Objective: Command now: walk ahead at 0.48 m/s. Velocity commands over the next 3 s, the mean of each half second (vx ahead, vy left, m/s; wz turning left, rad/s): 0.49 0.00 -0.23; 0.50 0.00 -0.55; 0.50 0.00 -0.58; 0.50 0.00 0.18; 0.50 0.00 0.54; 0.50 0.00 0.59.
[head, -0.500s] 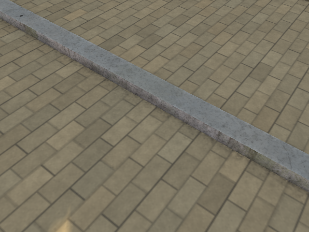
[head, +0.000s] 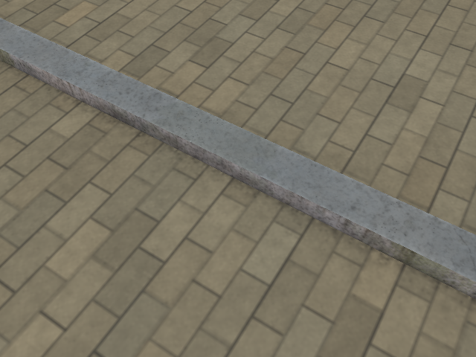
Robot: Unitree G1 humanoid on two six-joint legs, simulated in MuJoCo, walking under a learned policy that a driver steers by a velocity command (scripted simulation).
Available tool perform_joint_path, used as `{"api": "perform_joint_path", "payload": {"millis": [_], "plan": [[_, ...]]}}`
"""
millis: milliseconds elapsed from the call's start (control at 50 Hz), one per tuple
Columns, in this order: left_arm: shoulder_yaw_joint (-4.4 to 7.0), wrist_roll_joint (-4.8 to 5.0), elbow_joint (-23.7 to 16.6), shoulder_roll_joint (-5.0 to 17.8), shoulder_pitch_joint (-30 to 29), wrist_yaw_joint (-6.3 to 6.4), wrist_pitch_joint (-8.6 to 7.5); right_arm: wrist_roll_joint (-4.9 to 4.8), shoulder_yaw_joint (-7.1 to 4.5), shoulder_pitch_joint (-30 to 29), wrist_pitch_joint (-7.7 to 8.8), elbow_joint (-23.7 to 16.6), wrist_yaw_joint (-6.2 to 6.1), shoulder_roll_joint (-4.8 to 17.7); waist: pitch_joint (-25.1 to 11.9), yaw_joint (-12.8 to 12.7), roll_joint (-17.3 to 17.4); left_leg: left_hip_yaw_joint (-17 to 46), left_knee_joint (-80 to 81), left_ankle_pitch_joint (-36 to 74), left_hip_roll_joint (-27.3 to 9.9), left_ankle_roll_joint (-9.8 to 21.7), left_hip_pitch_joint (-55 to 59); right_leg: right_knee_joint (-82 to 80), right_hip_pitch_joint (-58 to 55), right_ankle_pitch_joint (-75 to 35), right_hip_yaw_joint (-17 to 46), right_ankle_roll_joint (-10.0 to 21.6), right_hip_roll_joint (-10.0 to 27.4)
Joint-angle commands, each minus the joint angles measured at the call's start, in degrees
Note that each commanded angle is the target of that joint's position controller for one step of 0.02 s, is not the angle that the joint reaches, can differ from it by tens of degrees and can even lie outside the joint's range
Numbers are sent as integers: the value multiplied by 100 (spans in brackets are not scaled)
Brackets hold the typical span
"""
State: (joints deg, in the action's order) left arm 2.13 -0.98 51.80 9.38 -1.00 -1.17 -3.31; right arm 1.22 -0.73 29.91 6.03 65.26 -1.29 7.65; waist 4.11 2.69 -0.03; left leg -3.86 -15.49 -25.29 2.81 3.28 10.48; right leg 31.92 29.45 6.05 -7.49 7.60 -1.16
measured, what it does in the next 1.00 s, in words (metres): walks ahead, turning right: right foot, then left foot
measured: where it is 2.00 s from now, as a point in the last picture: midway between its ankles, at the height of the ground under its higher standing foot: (362, 171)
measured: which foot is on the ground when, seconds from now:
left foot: down 0.00-0.02, up 0.04-0.54, down 0.56-1.00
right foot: up 0.00-0.00, down 0.02-0.58, up 0.60-1.00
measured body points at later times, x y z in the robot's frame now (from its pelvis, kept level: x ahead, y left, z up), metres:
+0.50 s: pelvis +0.28 +0.00 +0.02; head +0.32 -0.01 +0.46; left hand +0.21 +0.24 -0.12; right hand +0.48 -0.23 -0.09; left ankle +0.46 +0.11 -0.69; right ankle +0.15 -0.07 -0.72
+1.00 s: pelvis +0.54 -0.03 +0.02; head +0.57 -0.05 +0.47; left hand +0.82 +0.08 -0.09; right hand +0.40 -0.25 -0.12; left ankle +0.47 +0.10 -0.72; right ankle +0.63 -0.19 -0.68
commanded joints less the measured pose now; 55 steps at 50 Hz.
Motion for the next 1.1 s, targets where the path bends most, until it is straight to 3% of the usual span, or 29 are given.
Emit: {"api": "perform_joint_path", "payload": {"millis": [20,40,60,80,100,140,160,240,320,440,500,520,540,560,580,600,620,640,660,700,760,840,900,960,1000,1040,1060,1080,1100], "plan": [[394,-140,587,1049,2763,158,-103,-37,-157,-57,10,-275,4,892,-1173,-1376,183,52,-3490,5153,-1107,409,-1735,-441,-3355,755,800,472,481],[532,-271,578,1603,3164,151,-101,-216,-46,615,-12,-399,100,171,-1941,-1012,-1026,-91,-5976,802,-79,196,-3743,-886,-4912,1641,3807,1323,2339],[500,-42,552,1424,2649,87,-22,-136,-187,255,-28,-431,127,672,-1882,-928,-603,654,-6691,-101,90,275,-4500,-1875,-4566,2414,5040,1428,2371],[408,39,430,1134,1901,77,-34,-84,-232,-422,-29,-696,132,804,-842,-653,-363,693,-6533,464,-334,332,-4881,-2018,-3666,2624,4010,1165,2207],[305,37,389,749,1582,51,-93,-49,-234,-763,1,-783,149,786,-426,-544,25,679,-6153,873,-536,339,-4684,-2199,-2881,1930,3349,965,1987],[165,21,575,358,1641,91,-192,87,-227,-682,-107,-760,173,539,-151,-158,21,667,-5505,1058,-790,242,-4008,-2328,-1941,693,2363,619,1474],[134,19,661,328,1801,110,-234,128,-216,-624,-173,-749,199,425,-159,-85,-49,626,-5285,1058,-820,171,-3843,-2331,-1812,278,2137,587,1348],[158,48,745,686,2291,140,-286,143,-223,-1395,-306,-1123,246,510,46,-91,-146,362,-4352,1457,-905,-160,-4342,-2495,-1761,-359,1802,682,1130],[149,59,716,713,2714,126,-241,51,-207,-2550,-321,-1564,255,606,190,-400,-255,229,-2993,2253,-807,-415,-4673,-2493,-2070,-793,1738,560,964],[204,-1,683,830,3222,162,-195,-21,-174,-3610,-260,-2047,251,694,67,-773,-440,242,-2075,2384,-548,-426,-4816,-1880,-3024,-1680,1971,555,1032],[280,-38,562,984,2995,216,-171,-60,-212,-3432,-162,-2159,234,864,-17,-563,-541,329,-1544,1998,-429,-273,-4130,-1443,-3086,-2143,2131,376,1105],[313,-29,496,1070,2809,209,-179,-64,-257,-3018,-120,-2071,206,964,-164,-356,-563,285,-1342,1788,-297,-195,-3446,-1097,-2911,-2568,2105,258,1047],[335,-2,449,1127,2678,176,-193,-46,-331,-2262,-58,-1849,156,1100,-554,-28,-375,189,-1012,1860,-171,-86,-2425,-272,-2719,-2898,1943,141,817],[312,54,346,989,2600,141,-220,77,-437,-1345,23,-1659,81,1395,-1185,333,-37,656,-957,1728,-708,123,-1039,999,-1999,-2172,1707,28,462],[199,208,68,476,2791,147,-232,259,-550,-591,37,-1716,6,1927,-2166,432,823,2512,-838,945,-2397,410,477,2789,-702,261,1220,-122,-100],[236,260,-51,540,3194,149,-189,201,-601,-889,-75,-1698,46,2072,-2530,54,1901,4652,5,652,-3010,935,753,3847,449,2483,1083,-147,-486],[296,130,99,860,2990,182,-80,160,-483,-1473,-137,-1859,70,1455,-1649,-166,854,3957,40,-71,-2778,837,-46,4262,767,1985,1228,-99,40],[289,43,61,799,2543,114,-57,85,-371,-1800,-117,-1894,90,1019,-921,-144,240,2994,155,151,-2427,701,-886,4065,732,1493,1200,-131,237],[276,19,7,638,2363,64,-32,90,-332,-1894,-91,-1847,91,908,-575,-244,211,2278,326,772,-2173,539,-1422,3810,569,1251,1170,-174,399],[287,-113,-52,569,2271,-34,112,41,-303,-1699,-11,-1677,55,841,-364,-378,499,1405,474,1688,-1877,406,-1852,3593,382,1081,1086,-267,545],[276,-118,-259,526,1892,-124,239,-32,-318,-1353,126,-1537,85,890,-383,-413,507,766,559,2727,-1865,473,-1717,3533,739,716,990,-332,592],[215,-108,-622,543,1014,-224,264,1,-324,-1093,131,-1446,95,950,-172,-324,451,16,660,3198,-1746,491,-1597,2725,1178,-57,803,-453,641],[125,-94,-870,479,382,-296,239,-2,-345,-993,119,-1419,82,1075,-28,-210,472,-451,683,3357,-1675,410,-1591,1566,808,-584,510,-432,585],[80,-122,-1047,471,50,-306,257,-4,-393,-692,73,-1328,36,1244,-9,-109,533,-704,505,3751,-1863,395,-1149,1028,510,-291,140,-266,480],[107,-162,-1127,572,-45,-277,265,8,-405,-575,-7,-1288,1,1316,-16,-113,488,-910,108,4713,-1920,342,-835,769,295,197,-21,-94,297],[172,-191,-1083,692,315,-224,261,10,-451,-545,-114,-1275,-18,1527,-259,-300,624,-1102,-846,6391,-1935,283,-606,582,-296,796,-224,124,-89],[232,-180,-944,782,845,-191,226,6,-477,-555,-192,-1288,-12,1623,-550,-502,633,-1136,-1729,6746,-1933,272,-601,368,-830,986,-265,249,-317],[333,-204,-674,930,1702,-130,170,-23,-480,-604,-255,-1345,6,1657,-1034,-878,443,-1229,-3002,6110,-1856,134,-1086,-149,-1987,742,-159,411,-482],[514,-256,-504,1468,2393,-42,133,-16,-423,-591,-260,-1535,28,1428,-1567,-1120,-162,-1195,-4677,3739,-1642,-64,-2403,-468,-3368,1304,1225,673,467]]}}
